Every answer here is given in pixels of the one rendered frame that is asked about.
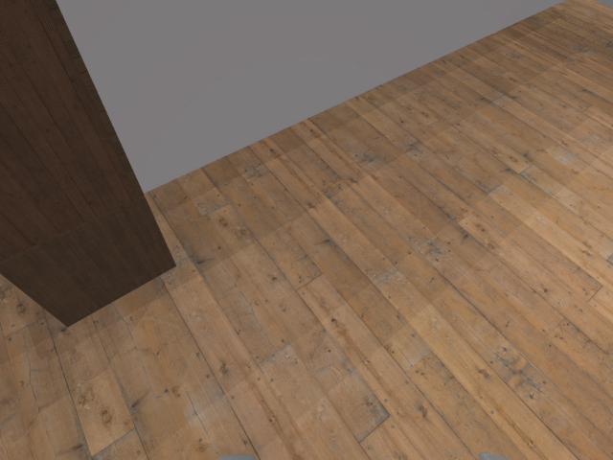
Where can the cupboard door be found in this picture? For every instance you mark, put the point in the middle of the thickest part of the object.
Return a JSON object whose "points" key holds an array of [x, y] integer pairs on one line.
{"points": [[58, 168]]}

